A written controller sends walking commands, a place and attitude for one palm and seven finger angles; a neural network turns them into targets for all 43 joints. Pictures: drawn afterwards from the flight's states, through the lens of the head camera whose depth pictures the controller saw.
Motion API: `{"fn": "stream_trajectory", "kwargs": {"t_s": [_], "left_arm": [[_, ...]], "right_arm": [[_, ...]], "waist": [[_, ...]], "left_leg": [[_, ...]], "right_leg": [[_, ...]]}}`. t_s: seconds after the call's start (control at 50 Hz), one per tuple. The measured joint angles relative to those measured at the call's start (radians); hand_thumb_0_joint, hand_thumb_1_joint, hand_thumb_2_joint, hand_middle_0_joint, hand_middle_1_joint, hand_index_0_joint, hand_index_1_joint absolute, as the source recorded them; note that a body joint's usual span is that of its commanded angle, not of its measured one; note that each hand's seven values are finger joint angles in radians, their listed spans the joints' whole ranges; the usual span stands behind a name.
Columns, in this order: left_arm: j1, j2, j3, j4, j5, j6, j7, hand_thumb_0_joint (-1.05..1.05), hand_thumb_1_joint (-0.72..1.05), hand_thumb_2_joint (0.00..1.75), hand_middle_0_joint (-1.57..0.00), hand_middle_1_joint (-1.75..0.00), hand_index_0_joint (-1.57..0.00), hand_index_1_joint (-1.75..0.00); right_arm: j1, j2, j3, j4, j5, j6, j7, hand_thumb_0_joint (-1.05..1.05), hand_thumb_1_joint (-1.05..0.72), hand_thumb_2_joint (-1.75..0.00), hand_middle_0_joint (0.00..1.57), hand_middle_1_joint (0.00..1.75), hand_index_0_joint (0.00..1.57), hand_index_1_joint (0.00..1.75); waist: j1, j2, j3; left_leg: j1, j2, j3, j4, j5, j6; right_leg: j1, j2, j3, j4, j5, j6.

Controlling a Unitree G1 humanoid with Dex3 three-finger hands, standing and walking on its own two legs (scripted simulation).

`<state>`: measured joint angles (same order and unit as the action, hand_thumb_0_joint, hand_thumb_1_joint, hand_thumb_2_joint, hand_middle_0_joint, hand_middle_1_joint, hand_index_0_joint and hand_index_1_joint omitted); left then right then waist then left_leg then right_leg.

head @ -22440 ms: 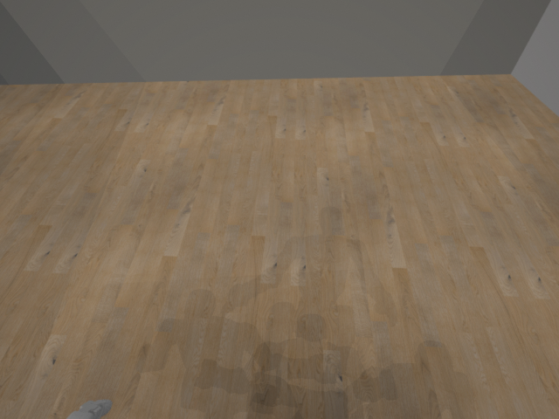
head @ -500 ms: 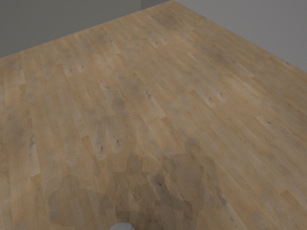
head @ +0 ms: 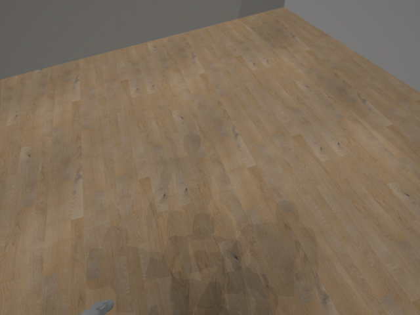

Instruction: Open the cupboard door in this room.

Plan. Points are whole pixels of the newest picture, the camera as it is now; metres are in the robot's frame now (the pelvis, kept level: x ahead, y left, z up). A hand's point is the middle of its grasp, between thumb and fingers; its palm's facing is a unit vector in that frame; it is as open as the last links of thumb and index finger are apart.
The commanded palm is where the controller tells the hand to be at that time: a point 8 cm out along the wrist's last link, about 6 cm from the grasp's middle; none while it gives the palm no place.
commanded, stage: turn or walk to find it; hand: left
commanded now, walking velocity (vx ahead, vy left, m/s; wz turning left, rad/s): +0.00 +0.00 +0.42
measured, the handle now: out of the picture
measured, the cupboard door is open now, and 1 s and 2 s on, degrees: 0 0 0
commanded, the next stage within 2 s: stand and wait in 1.04 s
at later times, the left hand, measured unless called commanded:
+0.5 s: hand out of the picture -0.06 +0.19 -0.17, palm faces +0.30 -0.92 -0.26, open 7.4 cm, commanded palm none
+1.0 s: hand out of the picture -0.03 +0.18 -0.15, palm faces +0.43 -0.86 -0.28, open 7.4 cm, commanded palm none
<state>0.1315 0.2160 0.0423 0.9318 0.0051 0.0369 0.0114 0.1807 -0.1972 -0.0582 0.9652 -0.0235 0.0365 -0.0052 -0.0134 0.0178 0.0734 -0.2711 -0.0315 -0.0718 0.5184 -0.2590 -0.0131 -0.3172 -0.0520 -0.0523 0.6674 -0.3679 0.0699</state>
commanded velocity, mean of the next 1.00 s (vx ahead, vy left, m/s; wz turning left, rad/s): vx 0.00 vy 0.00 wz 0.42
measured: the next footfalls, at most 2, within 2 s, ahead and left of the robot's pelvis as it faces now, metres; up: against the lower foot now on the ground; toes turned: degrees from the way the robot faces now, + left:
right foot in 0.02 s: +0.04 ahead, -0.11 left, +0.00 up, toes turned -4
left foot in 0.52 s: -0.01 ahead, +0.12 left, +0.00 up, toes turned +19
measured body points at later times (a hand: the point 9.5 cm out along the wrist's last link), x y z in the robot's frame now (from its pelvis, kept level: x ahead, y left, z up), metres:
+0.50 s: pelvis -0.02 -0.01 +0.00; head +0.02 +0.00 +0.45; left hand -0.07 +0.24 -0.15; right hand +0.14 -0.23 -0.15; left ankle -0.05 +0.11 -0.72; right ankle +0.00 -0.11 -0.73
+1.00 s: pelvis -0.03 -0.04 +0.00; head +0.01 -0.05 +0.44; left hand -0.05 +0.23 -0.13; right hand +0.13 -0.24 -0.17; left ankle -0.06 +0.10 -0.71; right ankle +0.02 -0.13 -0.73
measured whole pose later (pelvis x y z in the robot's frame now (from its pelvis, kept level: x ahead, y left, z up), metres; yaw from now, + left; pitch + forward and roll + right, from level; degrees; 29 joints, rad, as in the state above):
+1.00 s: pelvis -0.03 -0.04 +0.00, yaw +26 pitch -1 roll +1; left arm 0.16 0.18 0.04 0.92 0.02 0.01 0.02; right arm 0.20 -0.22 -0.08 0.97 -0.02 0.06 0.00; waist -0.02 0.06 0.08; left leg -0.40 -0.04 -0.08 0.76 -0.40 -0.02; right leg -0.27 -0.05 -0.10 0.59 -0.30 -0.01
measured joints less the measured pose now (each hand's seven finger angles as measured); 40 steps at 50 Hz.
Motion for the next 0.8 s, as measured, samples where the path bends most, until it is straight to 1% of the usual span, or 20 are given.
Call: {"fn": "stream_trajectory", "kwargs": {"t_s": [0.02,0.04,0.06,0.08,0.1,0.14,0.18,0.22,0.26,0.32,0.44,0.48,0.5,0.52,0.54,0.58,0.6,0.66,0.72,0.8], "left_arm": [[0.002,-0.005,-0.003,-0.005,0.001,-0.011,0.0,0.0,0.91,0.9,-0.2,-0.3,-0.2,-0.3],[0.002,-0.018,-0.006,-0.006,0.006,-0.021,0.002,0.0,0.91,0.9,-0.2,-0.3,-0.2,-0.3],[0.005,-0.028,-0.01,-0.008,0.008,-0.028,0.003,0.0,0.91,0.9,-0.2,-0.3,-0.2,-0.3],[0.012,-0.037,-0.012,-0.011,0.009,-0.031,0.003,0.0,0.9,0.9,-0.2,-0.3,-0.2,-0.3],[0.019,-0.045,-0.014,-0.013,0.009,-0.033,0.005,0.0,0.9,0.9,-0.2,-0.3,-0.2,-0.3],[0.036,-0.059,-0.016,-0.012,0.009,-0.032,0.007,0.0,0.9,0.9,-0.2,-0.3,-0.2,-0.3],[0.052,-0.067,-0.018,-0.005,0.01,-0.032,0.008,0.0,0.9,0.9,-0.2,-0.3,-0.2,-0.3],[0.067,-0.071,-0.019,0.004,0.011,-0.032,0.01,0.0,0.9,0.9,-0.2,-0.3,-0.2,-0.3],[0.081,-0.069,-0.015,0.011,0.013,-0.033,0.013,0.0,0.91,0.9,-0.2,-0.3,-0.2,-0.3],[0.098,-0.058,-0.012,0.022,0.016,-0.034,0.012,0.0,0.91,0.9,-0.2,-0.3,-0.2,-0.3],[0.128,-0.026,-0.002,0.047,0.022,-0.029,0.009,0.0,0.91,0.9,-0.2,-0.3,-0.2,-0.3],[0.137,-0.01,0.004,0.06,0.021,-0.024,0.008,0.0,0.9,0.9,-0.2,-0.3,-0.2,-0.3],[0.143,-0.002,0.007,0.065,0.019,-0.02,0.008,0.0,0.9,0.9,-0.2,-0.3,-0.2,-0.3],[0.152,0.004,0.01,0.067,0.015,-0.014,0.007,0.0,0.9,0.9,-0.2,-0.3,-0.2,-0.3],[0.15,0.016,0.014,0.072,0.011,-0.004,0.007,0.0,0.9,0.9,-0.2,-0.3,-0.2,-0.3],[0.141,0.033,0.017,0.081,0.01,0.02,0.011,0.0,0.9,0.9,-0.2,-0.3,-0.2,-0.3],[0.134,0.037,0.018,0.086,0.01,0.029,0.011,0.0,0.9,0.9,-0.2,-0.3,-0.2,-0.3],[0.11,0.04,0.02,0.084,0.01,0.032,0.004,0.01,0.91,0.9,-0.2,-0.3,-0.2,-0.3],[0.088,0.036,0.018,0.064,0.01,0.025,-0.001,0.01,0.91,0.9,-0.2,-0.3,-0.2,-0.3],[0.059,0.024,0.014,0.039,0.009,0.021,-0.001,0.0,0.91,0.9,-0.2,-0.3,-0.2,-0.3]], "right_arm": [[0.007,-0.005,-0.004,0.002,0.003,0.002,0.001,0.01,-0.9,-0.9,0.21,0.3,0.21,0.3],[0.009,-0.015,-0.009,0.006,0.007,0.005,0.002,0.01,-0.9,-0.9,0.21,0.3,0.21,0.3],[0.013,-0.022,-0.015,0.009,0.008,0.012,0.001,0.01,-0.9,-0.9,0.21,0.3,0.21,0.3],[0.018,-0.028,-0.02,0.012,0.007,0.02,0.001,0.01,-0.9,-0.9,0.21,0.3,0.21,0.3],[0.02,-0.034,-0.024,0.016,0.006,0.027,0.001,0.01,-0.9,-0.9,0.21,0.3,0.21,0.3],[0.021,-0.047,-0.032,0.024,0.003,0.035,0.006,0.01,-0.91,-0.9,0.2,0.3,0.21,0.3],[0.022,-0.056,-0.036,0.03,0.002,0.038,0.01,0.01,-0.91,-0.9,0.2,0.3,0.2,0.3],[0.023,-0.06,-0.036,0.035,0.001,0.039,0.012,0.01,-0.91,-0.9,0.2,0.3,0.2,0.3],[0.023,-0.06,-0.034,0.041,0.001,0.042,0.013,0.01,-0.91,-0.9,0.2,0.3,0.2,0.3],[0.015,-0.058,-0.027,0.051,0.003,0.045,0.012,0.01,-0.91,-0.9,0.2,0.3,0.2,0.3],[-0.036,-0.046,-0.007,0.047,0.013,0.036,0.01,0.01,-0.91,-0.9,0.2,0.3,0.2,0.3],[-0.054,-0.039,-0.001,0.034,0.014,0.026,0.009,0.01,-0.91,-0.9,0.2,0.3,0.2,0.3],[-0.06,-0.037,0.001,0.026,0.014,0.019,0.011,0.01,-0.91,-0.9,0.2,0.3,0.2,0.3],[-0.062,-0.039,0.004,0.015,0.013,0.009,0.013,0.01,-0.91,-0.9,0.2,0.3,0.2,0.3],[-0.071,-0.031,0.003,0.009,0.01,0.0,0.013,0.01,-0.91,-0.9,0.2,0.3,0.2,0.3],[-0.082,-0.017,0.008,-0.002,0.007,-0.009,0.011,0.01,-0.91,-0.9,0.2,0.3,0.2,0.3],[-0.082,-0.012,0.011,-0.007,0.006,-0.012,0.007,0.01,-0.91,-0.9,0.2,0.3,0.2,0.3],[-0.078,-0.004,0.017,-0.011,0.004,-0.013,-0.002,0.01,-0.91,-0.9,0.2,0.3,0.2,0.3],[-0.069,0.001,0.02,-0.009,0.004,-0.011,-0.002,0.01,-0.9,-0.9,0.2,0.3,0.21,0.3],[-0.049,0.007,0.015,-0.011,0.002,-0.009,0.001,0.01,-0.9,-0.9,0.21,0.3,0.21,0.3]], "waist": [[0.0,0.007,-0.003],[-0.002,0.027,0.001],[-0.006,0.038,0.003],[-0.007,0.04,0.002],[-0.005,0.041,0.002],[-0.004,0.043,0.006],[-0.005,0.042,0.008],[-0.005,0.036,0.009],[-0.001,0.027,0.01],[0.01,0.011,0.014],[0.045,-0.018,0.027],[0.05,-0.028,0.026],[0.051,-0.033,0.023],[0.051,-0.031,0.015],[0.054,-0.047,0.017],[0.061,-0.065,0.022],[0.059,-0.065,0.02],[0.055,-0.055,0.014],[0.051,-0.045,0.007],[0.034,-0.03,0.0]], "left_leg": [[-0.015,-0.002,-0.008,0.027,-0.012,-0.009],[-0.035,0.003,-0.018,0.077,-0.039,-0.01],[-0.063,-0.002,-0.021,0.157,-0.113,-0.01],[-0.097,-0.011,-0.017,0.259,-0.175,-0.01],[-0.129,-0.016,-0.009,0.364,-0.203,-0.01],[-0.179,-0.009,0.01,0.532,-0.19,-0.018],[-0.205,0.008,0.02,0.623,-0.151,-0.029],[-0.211,0.026,0.025,0.65,-0.128,-0.041],[-0.201,0.042,0.029,0.631,-0.129,-0.05],[-0.168,0.06,0.044,0.544,-0.155,-0.057],[-0.073,0.066,0.105,0.292,-0.193,-0.043],[-0.033,0.061,0.13,0.19,-0.157,-0.035],[-0.005,0.059,0.143,0.119,-0.108,-0.029],[0.021,0.062,0.143,0.049,-0.038,-0.013],[0.014,0.051,0.144,0.055,-0.022,0.004],[0.008,0.039,0.142,0.08,-0.045,0.029],[0.01,0.038,0.136,0.075,-0.049,0.035],[0.026,0.032,0.111,0.024,-0.019,0.039],[0.034,0.023,0.088,-0.021,0.016,0.042],[0.023,0.016,0.057,-0.042,0.04,0.035]], "right_leg": [[0.031,0.005,-0.01,-0.074,0.052,-0.024],[0.037,0.013,-0.025,-0.08,0.063,-0.06],[0.039,0.012,-0.039,-0.071,0.056,-0.084],[0.043,0.005,-0.05,-0.07,0.047,-0.098],[0.052,-0.002,-0.059,-0.077,0.044,-0.106],[0.073,-0.011,-0.075,-0.106,0.053,-0.11],[0.09,-0.018,-0.092,-0.133,0.066,-0.111],[0.101,-0.025,-0.108,-0.152,0.075,-0.112],[0.108,-0.033,-0.125,-0.164,0.078,-0.113],[0.114,-0.047,-0.151,-0.169,0.078,-0.112],[0.105,-0.076,-0.198,-0.134,0.064,-0.096],[0.096,-0.088,-0.216,-0.105,0.051,-0.084],[0.089,-0.094,-0.225,-0.081,0.04,-0.076],[0.073,-0.098,-0.234,-0.045,0.023,-0.067],[0.048,-0.107,-0.215,0.013,-0.032,-0.049],[-0.012,-0.09,-0.135,0.162,-0.151,-0.028],[-0.041,-0.076,-0.103,0.23,-0.167,-0.022],[-0.102,-0.054,-0.043,0.355,-0.116,-0.009],[-0.126,-0.049,-0.01,0.367,-0.072,-0.001],[-0.108,-0.038,0.01,0.283,-0.067,0.005]]}}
